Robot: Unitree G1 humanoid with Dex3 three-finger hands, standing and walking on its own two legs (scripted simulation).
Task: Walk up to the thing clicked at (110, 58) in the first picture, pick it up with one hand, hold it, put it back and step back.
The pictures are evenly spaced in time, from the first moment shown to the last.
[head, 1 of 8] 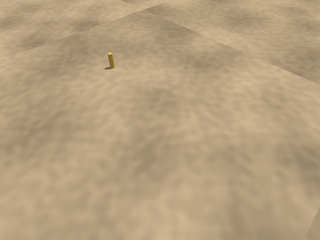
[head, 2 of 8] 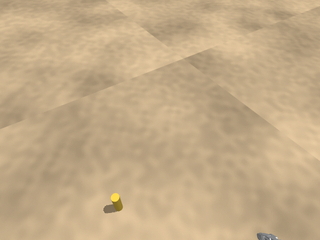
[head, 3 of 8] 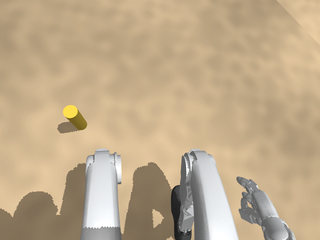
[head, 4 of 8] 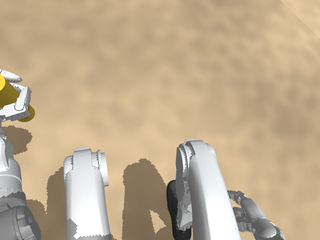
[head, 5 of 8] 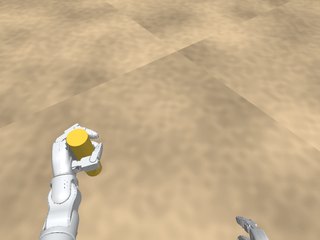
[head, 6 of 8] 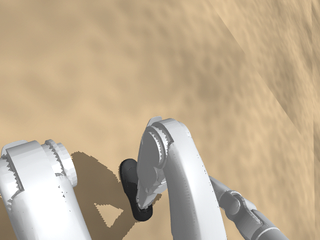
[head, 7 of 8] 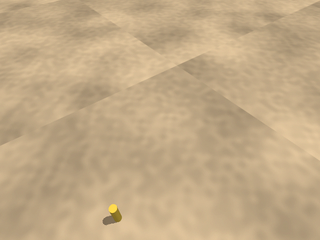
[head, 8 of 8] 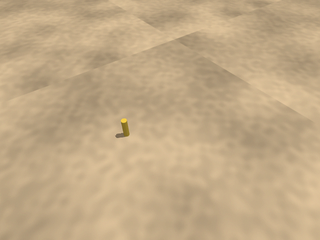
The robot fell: no
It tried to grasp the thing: yes
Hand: left
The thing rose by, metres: 0.68
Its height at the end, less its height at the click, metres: +0.00
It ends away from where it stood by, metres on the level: 0.01
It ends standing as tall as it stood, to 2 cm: yes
